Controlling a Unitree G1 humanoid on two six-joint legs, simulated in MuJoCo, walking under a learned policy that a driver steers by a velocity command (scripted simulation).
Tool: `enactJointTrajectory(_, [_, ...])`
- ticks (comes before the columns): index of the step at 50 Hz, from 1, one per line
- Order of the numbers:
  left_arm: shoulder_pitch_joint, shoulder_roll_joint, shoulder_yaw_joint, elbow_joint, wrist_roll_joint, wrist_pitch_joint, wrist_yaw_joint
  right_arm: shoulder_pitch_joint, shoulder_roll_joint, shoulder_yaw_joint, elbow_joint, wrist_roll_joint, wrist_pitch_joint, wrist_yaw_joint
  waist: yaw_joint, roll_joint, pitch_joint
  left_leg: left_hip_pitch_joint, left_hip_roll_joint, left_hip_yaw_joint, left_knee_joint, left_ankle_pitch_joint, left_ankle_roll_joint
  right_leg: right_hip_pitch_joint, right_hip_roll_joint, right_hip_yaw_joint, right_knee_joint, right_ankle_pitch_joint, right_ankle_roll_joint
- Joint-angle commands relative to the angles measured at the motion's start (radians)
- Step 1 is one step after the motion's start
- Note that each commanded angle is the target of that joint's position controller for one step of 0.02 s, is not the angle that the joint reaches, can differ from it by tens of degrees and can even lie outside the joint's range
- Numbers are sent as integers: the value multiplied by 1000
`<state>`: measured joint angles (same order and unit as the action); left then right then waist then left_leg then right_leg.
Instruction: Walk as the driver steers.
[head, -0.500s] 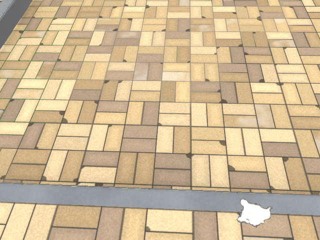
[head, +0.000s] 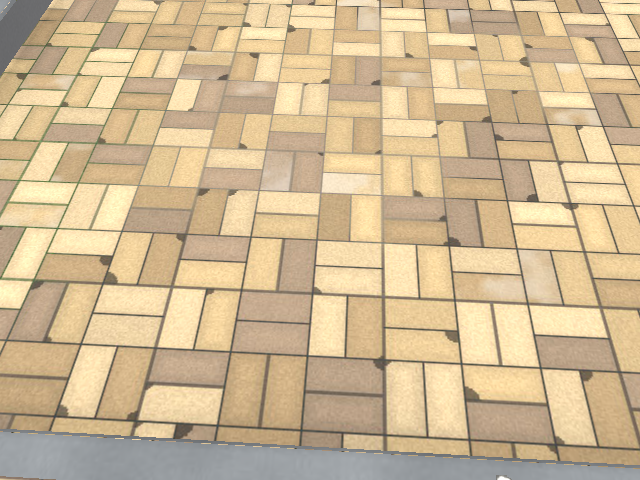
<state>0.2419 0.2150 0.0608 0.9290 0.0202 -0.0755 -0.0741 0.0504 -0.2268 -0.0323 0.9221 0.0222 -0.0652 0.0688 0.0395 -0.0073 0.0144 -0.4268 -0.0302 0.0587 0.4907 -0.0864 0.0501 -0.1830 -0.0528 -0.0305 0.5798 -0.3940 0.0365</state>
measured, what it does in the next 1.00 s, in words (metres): walks ahead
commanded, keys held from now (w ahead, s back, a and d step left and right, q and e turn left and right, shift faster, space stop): no key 0.54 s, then w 0.46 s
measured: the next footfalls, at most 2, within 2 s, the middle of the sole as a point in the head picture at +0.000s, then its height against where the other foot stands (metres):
right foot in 1.26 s outside the picture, level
left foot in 1.90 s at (294, 352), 0.16 m lower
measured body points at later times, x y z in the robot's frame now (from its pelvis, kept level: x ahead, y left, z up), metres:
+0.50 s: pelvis +0.03 -0.02 +0.00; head +0.04 -0.03 +0.45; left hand +0.10 +0.23 -0.13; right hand +0.17 -0.27 -0.12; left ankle +0.11 +0.09 -0.73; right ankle -0.07 -0.13 -0.73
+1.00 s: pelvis +0.17 +0.02 +0.02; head +0.17 +0.02 +0.47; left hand +0.23 +0.26 -0.12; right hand +0.13 -0.20 -0.14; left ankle +0.13 +0.10 -0.73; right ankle +0.17 -0.12 -0.65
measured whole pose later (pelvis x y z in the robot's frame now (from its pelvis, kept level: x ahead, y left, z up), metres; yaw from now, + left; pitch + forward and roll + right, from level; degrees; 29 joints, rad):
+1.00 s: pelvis +0.17 +0.02 +0.02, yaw +0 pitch -2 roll +1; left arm 0.25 0.20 0.06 1.00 0.09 -0.09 -0.04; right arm 0.40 -0.15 -0.02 1.06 -0.07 -0.11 0.01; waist -0.04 -0.02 0.05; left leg -0.04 -0.06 0.07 0.30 -0.22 0.07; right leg -0.48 -0.07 0.03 1.10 -0.32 -0.14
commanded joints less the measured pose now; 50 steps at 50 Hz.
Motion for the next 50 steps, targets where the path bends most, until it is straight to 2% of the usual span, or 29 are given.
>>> enactJointTrajectory(1, [61, 113, 27, -18, -10, -7, -19, -48, -109, -29, -66, -15, -21, -18, -18, 36, -29, 237, 123, -186, -155, -281, 8, -196, -30, 38, -185, -127, -112])
enactJointTrajectory(2, [5, 105, 28, -35, -12, -8, -18, -50, -105, -27, -66, -17, -27, -26, -28, 32, -54, 277, 113, -176, -131, -198, 20, -180, -32, 34, -191, -76, -104])
enactJointTrajectory(3, [-29, 79, 20, -45, -12, -11, -16, -53, -104, -28, -63, -15, -30, -29, -32, 29, -70, 299, 102, -155, -108, -98, 28, -162, -33, 33, -191, -19, -92])
enactJointTrajectory(4, [-36, 68, 16, -46, -15, -13, -15, -53, -107, -29, -61, -12, -30, -26, -31, 22, -89, 318, 93, -138, -82, 23, 33, -141, -28, 26, -179, 54, -79])
enactJointTrajectory(7, [12, 117, 30, -25, -18, -17, -7, -28, -113, -32, -50, -11, -26, -10, -21, 4, -119, 346, 79, -104, -12, 276, 43, -112, -25, 7, -132, 238, -64])
enactJointTrajectory(12, [24, 112, 29, -9, -17, -16, -7, -23, -113, -37, -38, -14, -19, -9, -21, -12, -87, 318, 70, -90, 7, 230, 30, -130, -30, 6, -133, 203, -65])
enactJointTrajectory(27, [-1, 138, 32, 14, -17, -16, -11, -46, -125, -44, 16, -15, -17, -20, -38, -17, -42, 286, 51, -68, -3, 146, 1, -103, -31, 20, -177, 204, -87])
enactJointTrajectory(28, [28, 139, 33, 27, -14, -13, -9, -26, -127, -45, 30, -18, -14, -21, -35, -26, -31, 285, 44, -63, -15, 38, -1, -104, -43, 38, -217, 95, -101])
enactJointTrajectory(29, [68, 172, 48, 42, 3, -8, -1, -24, -153, -57, 32, -31, -10, -29, -18, -56, 22, 236, 16, -42, -1, -145, 1, -110, -72, 81, -275, -85, -153])
enactJointTrajectory(30, [99, 211, 65, 52, 27, -9, 15, -47, -181, -74, 22, -51, -9, -41, 10, -101, 90, 122, -17, -10, 35, -288, 1, -76, -134, 164, -338, -236, -230])
enactJointTrajectory(31, [140, 204, 67, 63, 38, -16, 34, -91, -167, -76, 9, -68, -9, -51, 44, -123, 148, -16, -23, 8, 71, -315, 6, 13, -216, 255, -397, -303, -294])
enactJointTrajectory(32, [159, 178, 58, 75, 40, -19, 53, -135, -107, -62, -12, -80, -11, -59, 55, -147, 196, -139, 9, -4, 77, -285, 22, 123, -293, 318, -441, -279, -328])
enactJointTrajectory(33, [157, 143, 45, 77, 37, -21, 67, -154, -56, -48, -27, -85, -11, -64, 57, -156, 200, -194, 37, -36, 98, -271, 37, 215, -335, 346, -466, -200, -335])
enactJointTrajectory(34, [153, 119, 36, 75, 31, -25, 77, -161, -41, -44, -37, -88, -11, -65, 55, -144, 184, -208, 44, -48, 134, -287, 49, 279, -339, 339, -478, -109, -327])
enactJointTrajectory(36, [102, 131, 34, 59, 22, -25, 87, -137, -43, -44, -40, -85, -11, -52, 21, -109, 161, -121, 27, -1, 110, -274, 71, 299, -274, 227, -464, 53, -281])
enactJointTrajectory(37, [77, 148, 35, 53, 16, -18, 85, -116, -47, -46, -31, -80, -15, -40, -1, -103, 154, 0, 4, 45, 48, -222, 79, 242, -224, 154, -439, 99, -256])
enactJointTrajectory(38, [76, 170, 36, 58, 21, -7, 79, -76, -48, -48, -17, -70, -21, -26, -29, -114, 137, 158, -31, 89, 11, -115, 79, 150, -191, 108, -408, 204, -251])
enactJointTrajectory(39, [91, 187, 35, 67, 40, 1, 68, 2, -59, -55, 5, -58, -30, -17, -63, -123, 105, 322, -58, 97, 21, -48, 76, 58, -162, 76, -338, 350, -245])
enactJointTrajectory(40, [108, 186, 32, 80, 61, 0, 56, 125, -90, -65, 35, -53, -38, -16, -114, -90, 60, 462, -50, 70, 26, -24, 84, -15, -120, 25, -198, 428, -219])
enactJointTrajectory(41, [157, 118, 15, 85, 77, -8, 36, 309, -139, -74, 78, -65, -42, -32, -155, 41, -59, 713, 59, -119, 44, 19, 172, -209, -20, -55, 70, 399, -148])
enactJointTrajectory(42, [209, 49, -8, 83, 90, -23, 13, 603, -163, -67, 131, -85, -37, -40, -242, 219, -233, 992, 314, -578, -146, -87, 347, -409, 105, -4, 391, -79, -92])
enactJointTrajectory(43, [-1, 71, 5, 26, 61, -42, 2, 674, -167, -62, 160, -121, -56, -38, -302, 162, -19, 898, 381, -722, -290, -231, 325, -642, 106, 157, 646, -217, -132])
enactJointTrajectory(44, [-57, 78, 8, 15, 42, -59, 12, 538, -152, -56, 138, -106, -74, -42, -238, 100, 98, 709, 382, -595, -309, -334, 270, -673, 34, 187, 707, -100, -179])
enactJointTrajectory(45, [-40, 100, 16, 28, 56, -64, 28, 418, -77, -32, 112, -92, -69, -45, -171, 64, 97, 576, 347, -512, -324, -353, 250, -591, -7, 149, 695, -33, -206])
enactJointTrajectory(46, [-9, 61, 11, 33, 71, -59, 40, 359, -26, -11, 99, -85, -62, -48, -118, 45, 97, 482, 321, -426, -343, -301, 241, -517, -36, 140, 655, 13, -220])
enactJointTrajectory(47, [17, 11, -1, 39, 77, -44, 44, 319, 6, 2, 91, -86, -53, -54, -77, 42, 125, 389, 310, -363, -376, -237, 227, -461, -65, 138, 617, 46, -212])
enactJointTrajectory(48, [35, -11, -2, 38, 79, -28, 45, 304, 36, 17, 83, -89, -48, -62, -46, 32, 132, 329, 294, -317, -413, -176, 213, -418, -76, 129, 573, 76, -199])
enactJointTrajectory(50, [-6, -3, -2, 19, 69, -10, 35, 330, 28, 21, 88, -88, -57, -71, -37, 46, 130, 295, 254, -219, -448, -88, 199, -411, -81, 86, 441, 177, -169])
